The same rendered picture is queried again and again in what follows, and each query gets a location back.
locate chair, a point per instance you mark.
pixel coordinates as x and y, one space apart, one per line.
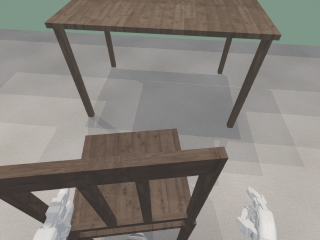
125 183

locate table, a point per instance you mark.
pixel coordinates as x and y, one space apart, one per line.
241 19

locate left robot hand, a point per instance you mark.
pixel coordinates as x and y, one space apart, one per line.
57 225

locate right robot hand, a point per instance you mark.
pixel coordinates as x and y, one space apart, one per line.
262 223

